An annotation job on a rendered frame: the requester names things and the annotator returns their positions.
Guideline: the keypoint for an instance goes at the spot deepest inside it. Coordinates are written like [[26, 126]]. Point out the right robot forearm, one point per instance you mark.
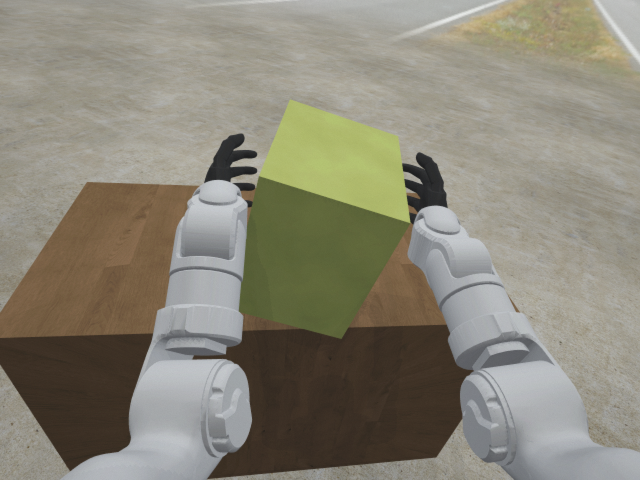
[[485, 330]]

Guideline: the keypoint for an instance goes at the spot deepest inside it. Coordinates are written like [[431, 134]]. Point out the left robot forearm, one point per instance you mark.
[[201, 314]]

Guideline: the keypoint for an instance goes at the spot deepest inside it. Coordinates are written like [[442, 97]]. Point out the robot left hand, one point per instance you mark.
[[220, 168]]

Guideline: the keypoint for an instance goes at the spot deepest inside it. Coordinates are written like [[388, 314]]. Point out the robot right hand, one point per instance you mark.
[[431, 190]]

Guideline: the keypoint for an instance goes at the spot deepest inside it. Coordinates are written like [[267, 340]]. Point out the pedestal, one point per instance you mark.
[[76, 331]]

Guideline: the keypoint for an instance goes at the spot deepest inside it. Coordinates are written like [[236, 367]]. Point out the robot left upper arm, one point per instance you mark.
[[185, 416]]

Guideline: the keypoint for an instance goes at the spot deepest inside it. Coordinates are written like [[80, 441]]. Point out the carton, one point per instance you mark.
[[330, 208]]

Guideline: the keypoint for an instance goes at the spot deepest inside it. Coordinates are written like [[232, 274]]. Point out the robot right upper arm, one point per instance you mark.
[[528, 418]]

